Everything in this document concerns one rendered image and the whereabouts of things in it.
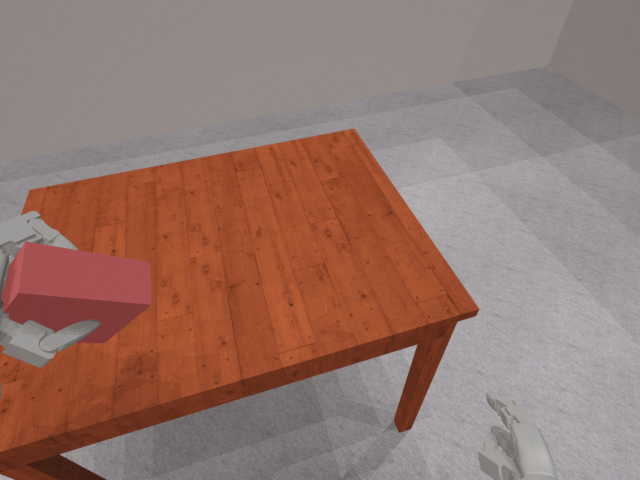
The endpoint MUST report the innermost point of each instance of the right robot hand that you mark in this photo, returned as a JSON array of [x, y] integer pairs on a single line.
[[525, 447]]

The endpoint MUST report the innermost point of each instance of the sponge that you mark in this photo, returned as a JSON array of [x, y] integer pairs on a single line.
[[58, 287]]

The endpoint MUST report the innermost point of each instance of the left robot hand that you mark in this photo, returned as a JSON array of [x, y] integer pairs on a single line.
[[32, 342]]

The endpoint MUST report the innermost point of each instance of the table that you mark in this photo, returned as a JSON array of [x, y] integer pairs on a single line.
[[268, 265]]

